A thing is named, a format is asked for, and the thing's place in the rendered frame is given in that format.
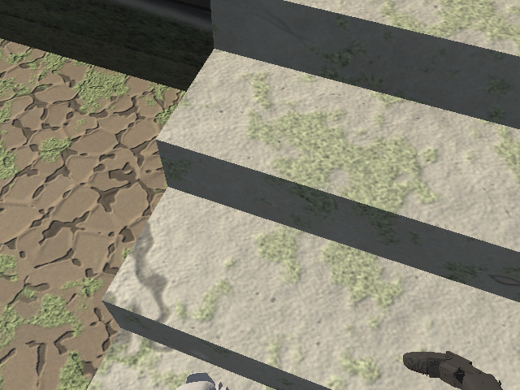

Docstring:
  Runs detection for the robot right hand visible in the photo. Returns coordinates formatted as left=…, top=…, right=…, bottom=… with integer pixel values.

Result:
left=403, top=351, right=503, bottom=390

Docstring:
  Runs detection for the robot left shin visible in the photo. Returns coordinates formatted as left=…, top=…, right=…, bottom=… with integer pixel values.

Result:
left=186, top=372, right=215, bottom=386

